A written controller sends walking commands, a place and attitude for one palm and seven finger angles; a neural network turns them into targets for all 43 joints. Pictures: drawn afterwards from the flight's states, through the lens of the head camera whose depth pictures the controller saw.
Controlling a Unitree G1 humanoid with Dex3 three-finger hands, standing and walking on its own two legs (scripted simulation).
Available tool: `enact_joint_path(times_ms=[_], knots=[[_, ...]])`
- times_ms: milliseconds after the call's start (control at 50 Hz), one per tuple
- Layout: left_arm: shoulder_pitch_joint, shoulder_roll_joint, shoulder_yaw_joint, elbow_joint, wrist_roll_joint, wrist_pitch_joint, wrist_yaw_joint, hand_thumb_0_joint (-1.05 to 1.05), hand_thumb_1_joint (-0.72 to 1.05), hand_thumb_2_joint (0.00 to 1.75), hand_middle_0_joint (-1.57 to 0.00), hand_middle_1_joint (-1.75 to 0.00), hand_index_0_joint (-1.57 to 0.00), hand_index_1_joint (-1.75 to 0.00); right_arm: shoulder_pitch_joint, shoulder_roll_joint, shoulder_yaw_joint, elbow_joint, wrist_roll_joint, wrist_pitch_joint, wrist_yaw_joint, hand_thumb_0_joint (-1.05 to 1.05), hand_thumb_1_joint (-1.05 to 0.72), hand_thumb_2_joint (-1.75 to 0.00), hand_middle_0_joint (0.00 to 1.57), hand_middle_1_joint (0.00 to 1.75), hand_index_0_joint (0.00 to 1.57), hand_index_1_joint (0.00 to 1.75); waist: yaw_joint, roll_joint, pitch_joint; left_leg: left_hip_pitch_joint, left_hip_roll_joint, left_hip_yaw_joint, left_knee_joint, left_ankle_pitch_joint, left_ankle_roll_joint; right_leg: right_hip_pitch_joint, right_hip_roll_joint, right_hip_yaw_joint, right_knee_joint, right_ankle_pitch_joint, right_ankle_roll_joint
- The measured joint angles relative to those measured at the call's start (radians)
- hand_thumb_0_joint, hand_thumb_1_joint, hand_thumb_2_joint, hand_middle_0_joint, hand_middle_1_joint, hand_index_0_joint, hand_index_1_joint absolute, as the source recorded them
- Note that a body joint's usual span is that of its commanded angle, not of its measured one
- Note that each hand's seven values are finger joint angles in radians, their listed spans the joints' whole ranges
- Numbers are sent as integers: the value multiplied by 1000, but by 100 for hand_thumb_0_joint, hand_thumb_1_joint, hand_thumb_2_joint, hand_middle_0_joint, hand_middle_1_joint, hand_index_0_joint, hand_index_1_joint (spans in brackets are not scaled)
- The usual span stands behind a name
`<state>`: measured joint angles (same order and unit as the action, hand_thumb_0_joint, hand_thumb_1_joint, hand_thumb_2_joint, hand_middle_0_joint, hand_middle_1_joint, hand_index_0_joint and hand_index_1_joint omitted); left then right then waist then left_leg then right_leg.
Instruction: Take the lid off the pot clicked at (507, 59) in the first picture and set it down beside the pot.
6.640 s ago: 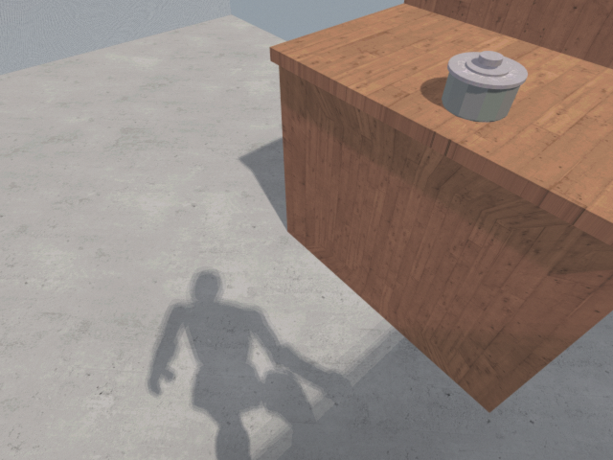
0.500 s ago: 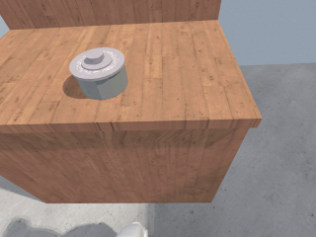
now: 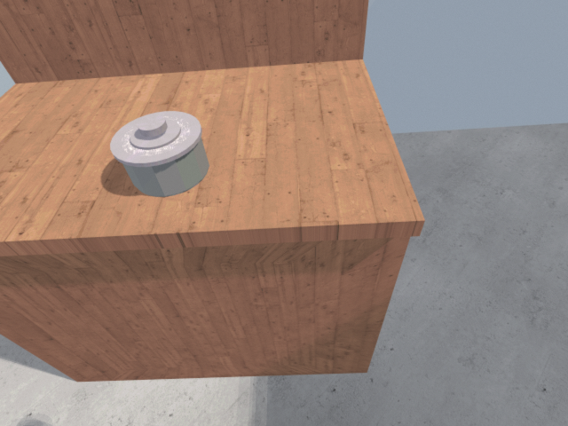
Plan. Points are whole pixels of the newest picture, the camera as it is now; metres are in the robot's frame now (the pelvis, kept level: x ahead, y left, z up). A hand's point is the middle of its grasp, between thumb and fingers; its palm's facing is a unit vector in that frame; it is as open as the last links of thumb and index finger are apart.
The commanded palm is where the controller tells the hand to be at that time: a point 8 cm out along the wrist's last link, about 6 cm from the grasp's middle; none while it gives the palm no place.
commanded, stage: come to a stop and stand still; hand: left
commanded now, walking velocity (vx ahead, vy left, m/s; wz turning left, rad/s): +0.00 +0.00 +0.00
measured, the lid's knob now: (152, 125) +0.56 +0.25 +0.16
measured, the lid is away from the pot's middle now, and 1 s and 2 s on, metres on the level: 0.00 0.00 0.00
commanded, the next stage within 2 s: look again from close up in 1.20 s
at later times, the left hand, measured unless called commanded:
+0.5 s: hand out of the picture +0.03 +0.19 -0.17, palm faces +0.08 -0.98 -0.21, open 7.3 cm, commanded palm none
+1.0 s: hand out of the picture +0.06 +0.23 -0.17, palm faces +0.04 -0.98 -0.21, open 7.3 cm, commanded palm none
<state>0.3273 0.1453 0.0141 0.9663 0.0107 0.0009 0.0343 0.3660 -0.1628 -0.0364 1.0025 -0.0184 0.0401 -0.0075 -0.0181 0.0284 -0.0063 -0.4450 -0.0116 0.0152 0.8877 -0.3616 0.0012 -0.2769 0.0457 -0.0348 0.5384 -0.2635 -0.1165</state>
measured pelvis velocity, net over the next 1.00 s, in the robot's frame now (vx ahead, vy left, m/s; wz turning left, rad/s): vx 0.04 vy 0.05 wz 0.00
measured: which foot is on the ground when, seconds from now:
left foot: up 0.00-0.22, down 0.24-1.00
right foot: down 0.00-1.00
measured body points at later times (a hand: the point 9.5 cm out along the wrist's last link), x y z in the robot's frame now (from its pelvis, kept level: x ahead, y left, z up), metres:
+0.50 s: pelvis +0.03 +0.01 +0.00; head +0.03 +0.01 +0.45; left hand +0.03 +0.24 -0.15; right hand +0.05 -0.21 -0.16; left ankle -0.02 +0.16 -0.74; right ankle +0.02 -0.04 -0.74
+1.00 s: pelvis +0.04 +0.05 +0.00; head +0.06 +0.04 +0.45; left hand +0.06 +0.28 -0.15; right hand +0.01 -0.16 -0.16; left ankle -0.02 +0.16 -0.74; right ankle +0.02 -0.04 -0.74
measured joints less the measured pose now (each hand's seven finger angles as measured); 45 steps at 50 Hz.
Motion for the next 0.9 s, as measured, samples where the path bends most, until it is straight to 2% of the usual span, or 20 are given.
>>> enact_joint_path(times_ms=[60,140,200,240,300,400,680,900], knots=[[20,1,1,21,4,-4,-7,0,92,90,-20,-30,-20,-30,-22,2,1,-8,6,-12,-2,0,-91,-90,20,30,20,30,14,-26,-7,47,14,-6,-67,-13,-7,17,-2,18,-67,36,-7],[24,-5,-2,39,7,-11,-15,0,91,90,-20,-30,-21,-30,-52,-6,3,-4,12,-25,-10,0,-91,-90,20,30,20,30,38,-37,-8,142,21,-10,-234,-9,-9,21,0,24,-94,46,-7],[21,-6,-4,56,4,-13,-13,0,91,90,-20,-30,-21,-30,-71,-13,8,5,15,-39,-18,0,-91,-90,20,30,20,30,45,-26,-10,230,25,-13,-398,60,-3,16,15,10,-74,28,-3],[15,-9,-6,65,1,-14,-10,1,91,90,-20,-30,-21,-30,-78,-19,12,13,15,-49,-25,0,-91,-90,20,30,20,30,42,0,-13,274,45,-26,-468,94,3,10,37,-19,-53,9,0],[-5,-2,-2,80,1,-14,-4,0,91,90,-20,-30,-21,-30,-98,-2,20,38,13,-48,-31,0,-91,-90,20,30,20,29,50,-18,-2,281,49,-33,-448,65,-40,28,37,-27,-52,-2,5],[-20,0,-3,102,-3,-15,-4,1,92,90,-20,-30,-21,-30,-107,2,24,57,14,-47,-42,0,-93,-90,20,30,20,30,49,-17,-1,298,55,-32,-435,47,-50,61,44,-25,-76,4,11],[-69,23,-1,101,-6,-11,-8,0,91,90,-20,-30,-20,-30,-49,29,46,109,8,-53,-38,0,-92,-90,20,30,20,30,27,-19,17,318,21,-10,-452,46,-15,66,11,-1,-66,-7,43],[-81,17,1,102,-8,-6,-2,0,92,90,-20,-30,-20,-30,-26,51,48,132,10,-59,-41,0,-91,-90,20,30,20,30,17,-25,34,323,-3,1,-445,33,7,60,-12,12,-37,-29,65]])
